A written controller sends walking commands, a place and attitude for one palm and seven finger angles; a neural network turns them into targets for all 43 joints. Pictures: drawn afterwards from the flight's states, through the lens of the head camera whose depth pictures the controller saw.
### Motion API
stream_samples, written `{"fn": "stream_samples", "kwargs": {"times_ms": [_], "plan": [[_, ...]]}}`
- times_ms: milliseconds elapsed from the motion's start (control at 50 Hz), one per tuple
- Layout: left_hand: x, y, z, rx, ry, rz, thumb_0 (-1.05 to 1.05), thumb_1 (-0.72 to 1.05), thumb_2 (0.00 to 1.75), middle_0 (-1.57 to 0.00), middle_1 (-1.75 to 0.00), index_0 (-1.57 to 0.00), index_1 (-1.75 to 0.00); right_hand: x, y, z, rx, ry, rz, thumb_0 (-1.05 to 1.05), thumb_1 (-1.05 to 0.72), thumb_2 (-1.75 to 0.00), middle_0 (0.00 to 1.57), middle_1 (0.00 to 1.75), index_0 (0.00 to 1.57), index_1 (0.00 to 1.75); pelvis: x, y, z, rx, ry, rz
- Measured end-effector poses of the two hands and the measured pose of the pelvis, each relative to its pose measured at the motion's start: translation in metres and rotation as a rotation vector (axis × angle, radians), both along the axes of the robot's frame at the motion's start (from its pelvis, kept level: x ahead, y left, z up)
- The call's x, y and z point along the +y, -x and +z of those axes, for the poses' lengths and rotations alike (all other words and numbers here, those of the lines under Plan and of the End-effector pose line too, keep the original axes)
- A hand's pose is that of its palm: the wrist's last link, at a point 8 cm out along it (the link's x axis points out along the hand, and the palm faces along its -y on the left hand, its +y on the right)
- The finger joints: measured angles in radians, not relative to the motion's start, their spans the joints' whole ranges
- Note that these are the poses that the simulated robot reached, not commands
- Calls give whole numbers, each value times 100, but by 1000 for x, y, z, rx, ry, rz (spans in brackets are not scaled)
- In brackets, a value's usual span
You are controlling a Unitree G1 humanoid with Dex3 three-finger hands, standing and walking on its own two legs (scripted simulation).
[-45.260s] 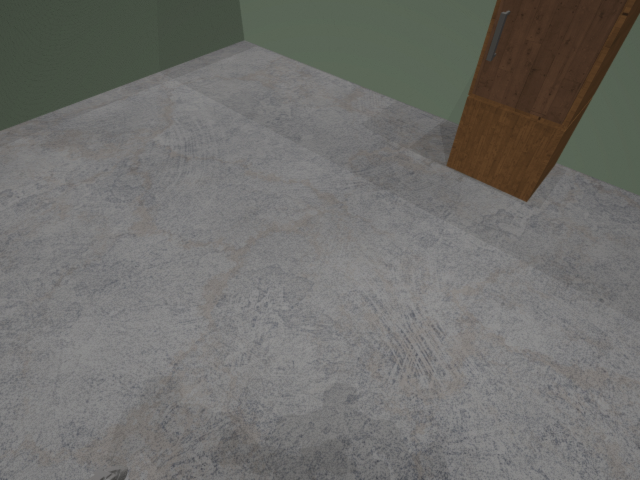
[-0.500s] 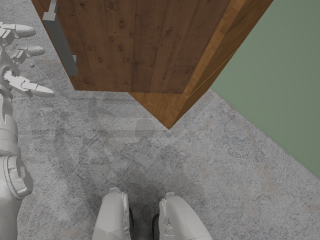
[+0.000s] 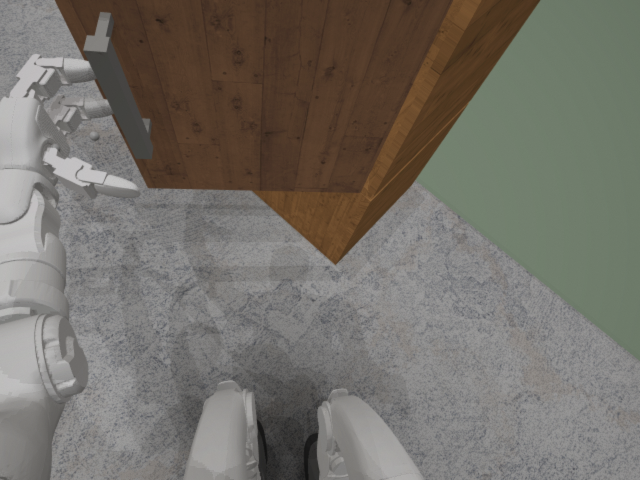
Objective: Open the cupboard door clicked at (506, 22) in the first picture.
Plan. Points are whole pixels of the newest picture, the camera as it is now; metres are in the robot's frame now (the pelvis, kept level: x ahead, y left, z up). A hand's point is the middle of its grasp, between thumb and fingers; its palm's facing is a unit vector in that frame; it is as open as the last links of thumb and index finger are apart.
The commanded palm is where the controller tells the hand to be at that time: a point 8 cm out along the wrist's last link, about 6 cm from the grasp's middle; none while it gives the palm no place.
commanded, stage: slide the fingers in behind the handle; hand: left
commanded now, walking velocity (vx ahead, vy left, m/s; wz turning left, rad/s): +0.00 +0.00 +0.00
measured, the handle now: (127, 95) +0.56 +0.21 +0.05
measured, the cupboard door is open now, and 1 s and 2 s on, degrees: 45 45 45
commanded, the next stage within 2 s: close the thumb around the handle in 1.08 s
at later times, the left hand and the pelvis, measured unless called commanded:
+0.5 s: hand (132, 136) +0.50 +0.19 +0.05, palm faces +0.01 -1.00 -0.02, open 14.0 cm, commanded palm +0.48 +0.22 +0.04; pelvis +0.00 +0.00 +0.01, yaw +1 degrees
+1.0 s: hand (144, 138) +0.50 +0.18 +0.05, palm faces +0.03 -1.00 -0.03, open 14.1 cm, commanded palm +0.48 +0.22 +0.04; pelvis +0.00 -0.01 +0.00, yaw +1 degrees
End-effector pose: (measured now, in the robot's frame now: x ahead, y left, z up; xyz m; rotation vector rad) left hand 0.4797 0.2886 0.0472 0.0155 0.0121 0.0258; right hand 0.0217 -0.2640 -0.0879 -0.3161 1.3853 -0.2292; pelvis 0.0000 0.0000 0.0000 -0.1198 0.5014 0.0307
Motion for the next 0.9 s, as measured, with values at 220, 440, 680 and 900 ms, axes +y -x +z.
{"fn": "stream_samples", "kwargs": {"times_ms": [220, 440, 680, 900], "plan": [[-18, -1, -1, 0, 1, -23, -1, -50, 30, -30, -120, -30, -120, 3, 1, -2, 22, -17, -5, 0, -91, -90, 20, 30, 20, 30, 1, -1, 2, 1, -3, 6], [-37, -2, 2, -2, -3, -11, -1, -50, 30, -30, -120, -30, -120, 3, -1, -1, 4, -39, -14, 0, -91, -90, 20, 30, 20, 30, -1, -4, 5, -9, -14, 2], [-52, 3, 1, -8, -3, -6, -1, -50, 30, -30, -120, -29, -120, -2, -3, -6, 2, -51, -11, 0, -91, -90, 20, 30, 20, 30, -7, -3, 5, -13, -23, 5], [-54, 4, 1, -10, -14, 11, -1, -50, 30, -29, -119, -27, -120, -7, -5, -8, -1, -56, -12, 0, -91, -90, 20, 30, 20, 30, -11, -3, 4, -14, -28, 5]]}}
